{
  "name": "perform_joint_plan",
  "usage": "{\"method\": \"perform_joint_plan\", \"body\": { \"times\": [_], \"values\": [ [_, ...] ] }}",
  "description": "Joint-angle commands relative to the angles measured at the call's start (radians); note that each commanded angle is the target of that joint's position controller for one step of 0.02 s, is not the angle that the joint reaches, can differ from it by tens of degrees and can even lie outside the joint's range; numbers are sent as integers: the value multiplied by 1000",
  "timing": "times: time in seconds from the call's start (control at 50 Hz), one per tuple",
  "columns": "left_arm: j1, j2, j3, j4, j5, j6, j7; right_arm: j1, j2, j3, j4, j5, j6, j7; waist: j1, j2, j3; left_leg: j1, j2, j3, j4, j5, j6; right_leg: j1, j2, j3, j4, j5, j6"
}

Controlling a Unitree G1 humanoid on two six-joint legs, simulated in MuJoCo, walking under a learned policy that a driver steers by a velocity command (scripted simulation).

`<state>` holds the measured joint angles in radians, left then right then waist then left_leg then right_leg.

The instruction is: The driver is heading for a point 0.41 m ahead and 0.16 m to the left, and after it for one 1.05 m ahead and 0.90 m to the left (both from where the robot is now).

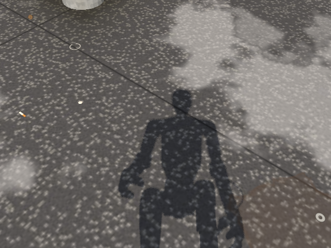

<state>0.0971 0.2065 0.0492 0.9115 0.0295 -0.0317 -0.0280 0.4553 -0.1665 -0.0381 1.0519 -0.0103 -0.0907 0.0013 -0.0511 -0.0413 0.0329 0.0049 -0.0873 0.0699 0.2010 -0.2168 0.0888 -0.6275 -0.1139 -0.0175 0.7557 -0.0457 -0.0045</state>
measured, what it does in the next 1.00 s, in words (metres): walks ahead, turning left: right foot, then left foot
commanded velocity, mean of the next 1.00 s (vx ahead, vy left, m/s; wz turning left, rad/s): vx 0.50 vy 0.00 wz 0.51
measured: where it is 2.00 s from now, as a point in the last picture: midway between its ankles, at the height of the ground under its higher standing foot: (57, 163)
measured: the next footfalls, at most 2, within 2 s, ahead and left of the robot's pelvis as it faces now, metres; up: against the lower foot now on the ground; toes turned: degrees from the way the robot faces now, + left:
right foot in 0.16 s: +0.27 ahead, -0.12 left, +0.00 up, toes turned +2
left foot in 0.70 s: +0.47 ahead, +0.14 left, +0.00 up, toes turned +29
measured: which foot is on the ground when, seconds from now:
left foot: down 0.00-0.16, up 0.18-0.68, down 0.70-1.00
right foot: up 0.00-0.14, down 0.16-0.70, up 0.72-1.00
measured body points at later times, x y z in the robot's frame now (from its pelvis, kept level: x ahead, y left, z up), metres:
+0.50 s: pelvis +0.26 -0.03 +0.00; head +0.28 -0.04 +0.45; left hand +0.18 +0.22 -0.14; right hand +0.45 -0.24 -0.13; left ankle +0.33 +0.13 -0.67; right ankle +0.23 -0.12 -0.75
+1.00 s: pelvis +0.48 +0.11 +0.00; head +0.50 +0.14 +0.45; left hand +0.48 +0.41 -0.12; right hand +0.65 -0.12 -0.12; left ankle +0.44 +0.13 -0.75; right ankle +0.67 +0.00 -0.67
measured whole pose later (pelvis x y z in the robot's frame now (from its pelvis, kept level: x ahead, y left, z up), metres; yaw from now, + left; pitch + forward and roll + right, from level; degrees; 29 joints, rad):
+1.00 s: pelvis +0.48 +0.11 +0.00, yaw +34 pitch +1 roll +0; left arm 0.12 0.26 0.05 0.78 0.05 -0.02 -0.02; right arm 0.36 -0.26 -0.07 0.88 0.00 -0.05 0.01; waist -0.04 -0.04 0.05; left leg -0.11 -0.15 -0.05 0.30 -0.20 0.14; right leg -0.66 -0.14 0.03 0.97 -0.19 0.05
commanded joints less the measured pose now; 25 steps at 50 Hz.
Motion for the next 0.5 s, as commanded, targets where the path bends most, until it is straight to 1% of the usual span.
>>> {"method": "perform_joint_plan", "body": {
  "times": [0.02,0.06,0.08,0.1,0.12,0.14,0.16,0.18,0.2,0.22,0.24,0.26,0.28,0.3,0.32,0.36,0.38,0.44,0.5],
  "values": [
    [-125,39,-2,-92,-6,-16,2,59,-147,-24,-30,-3,-7,-8,-7,104,62,-9,265,-186,-37,390,126,-17,43,-33,-101,35,9],
    [-161,52,-2,-116,-9,-24,4,66,-156,-28,-30,-8,-2,-13,-11,113,62,36,281,-212,4,438,128,-6,55,-24,-144,2,0],
    [-162,62,0,-125,-11,-30,5,58,-165,-32,-33,-11,0,-16,-4,119,58,49,290,-226,28,466,124,15,60,-18,-164,-28,-8],
    [-140,73,3,-127,-14,-36,7,39,-175,-36,-39,-14,2,-18,14,123,50,50,294,-234,58,499,114,63,69,-14,-191,-63,-19],
    [-86,87,9,-117,-15,-44,12,12,-187,-41,-47,-16,3,-19,44,128,31,33,290,-234,109,558,98,153,88,-16,-224,-102,-31],
    [19,106,19,-88,-13,-53,19,-13,-196,-45,-55,-12,3,-16,91,116,-18,7,264,-221,222,634,80,300,116,-30,-275,-113,-47],
    [181,143,35,-41,1,-67,31,-28,-181,-43,-65,-4,2,-10,156,63,-118,-83,203,-177,424,575,58,533,84,-3,-317,-78,-75],
    [335,238,58,-37,31,-76,47,-19,-117,-28,-114,20,1,-6,194,-65,-279,-304,113,-117,737,250,28,807,-176,279,-347,-216,-131],
    [319,304,73,-45,31,-62,39,82,-61,-22,-133,39,8,-11,132,-258,-360,-572,-9,-79,970,-339,14,939,-367,658,-464,-233,-217],
    [234,207,54,-62,13,-46,36,43,-145,-43,-113,11,24,-15,99,-97,-252,-623,72,-139,1057,-272,28,818,-320,614,-482,-342,-200],
    [156,127,33,-74,4,-48,34,-20,-139,-46,-119,3,26,-6,82,-13,-115,-629,111,-141,1039,-179,24,671,-273,453,-507,-334,-174],
    [119,95,24,-75,4,-52,33,-51,-111,-43,-126,0,29,1,65,-7,-55,-605,142,-135,1001,-120,17,575,-226,331,-543,-260,-148],
    [121,80,19,-66,0,-58,38,-65,-109,-46,-131,-13,40,9,51,-38,-26,-585,160,-129,976,-97,7,520,-193,245,-562,-189,-130],
    [129,71,16,-55,-4,-64,41,-60,-100,-46,-133,-21,54,18,35,-57,-16,-566,170,-122,965,-80,-3,487,-169,177,-576,-134,-117],
    [153,71,16,-44,-8,-74,41,-70,-92,-46,-141,-22,65,25,31,-59,-20,-564,170,-114,967,-61,-9,479,-165,139,-583,-73,-119],
    [189,85,21,-29,-16,-89,40,-122,-86,-45,-167,-23,79,35,25,-46,-13,-616,181,-105,957,-8,-19,494,-164,69,-599,13,-127],
    [203,91,23,-25,-16,-93,40,-155,-87,-44,-181,-24,83,39,27,-40,-7,-648,187,-101,945,24,-24,503,-164,39,-606,34,-130],
    [241,93,22,-10,-10,-94,38,-264,-92,-39,-225,-23,87,52,40,-33,24,-714,194,-83,841,121,-38,526,-149,-48,-618,88,-135],
    [259,106,24,-4,-9,-92,40,-373,-82,-25,-267,-22,83,64,59,-32,47,-675,181,-36,648,209,-39,537,-134,-129,-616,140,-127]
  ]
}}
Velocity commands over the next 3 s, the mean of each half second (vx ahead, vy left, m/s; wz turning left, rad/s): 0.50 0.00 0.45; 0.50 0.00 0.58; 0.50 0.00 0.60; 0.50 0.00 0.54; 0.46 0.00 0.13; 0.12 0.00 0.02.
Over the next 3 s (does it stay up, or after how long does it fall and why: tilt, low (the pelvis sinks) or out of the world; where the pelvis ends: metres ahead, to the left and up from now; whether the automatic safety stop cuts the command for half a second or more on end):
stays up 1.01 0.85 0.00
